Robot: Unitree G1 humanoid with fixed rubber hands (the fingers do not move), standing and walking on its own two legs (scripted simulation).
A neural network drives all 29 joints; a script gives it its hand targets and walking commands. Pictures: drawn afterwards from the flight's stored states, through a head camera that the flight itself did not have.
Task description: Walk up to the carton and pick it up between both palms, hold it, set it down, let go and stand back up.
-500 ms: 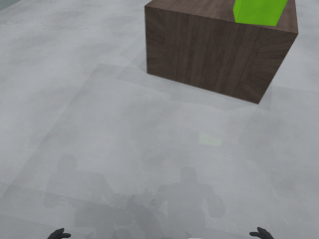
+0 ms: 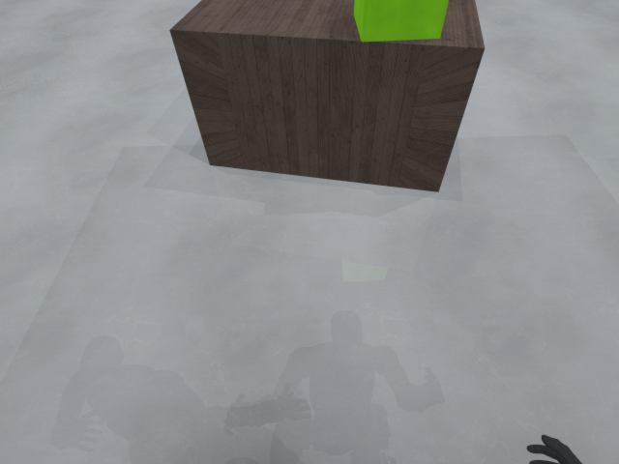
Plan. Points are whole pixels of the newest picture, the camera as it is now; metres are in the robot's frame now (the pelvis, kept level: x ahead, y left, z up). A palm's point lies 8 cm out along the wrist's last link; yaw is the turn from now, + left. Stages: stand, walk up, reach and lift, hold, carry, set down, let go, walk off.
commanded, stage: walk up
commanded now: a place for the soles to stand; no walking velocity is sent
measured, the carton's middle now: out of the picture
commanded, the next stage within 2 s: none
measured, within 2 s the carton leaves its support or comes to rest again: neither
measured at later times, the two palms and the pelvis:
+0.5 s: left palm (171, 354) +0.30 +0.22 -0.08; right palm (584, 384) +0.25 -0.40 -0.11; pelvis +0.20 -0.08 -0.01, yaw -6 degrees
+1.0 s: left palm (192, 258) +0.49 +0.23 -0.08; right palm (546, 292) +0.39 -0.39 -0.08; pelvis +0.37 -0.06 +0.00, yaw -9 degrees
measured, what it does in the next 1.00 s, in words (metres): walks ahead: left foot, then right foot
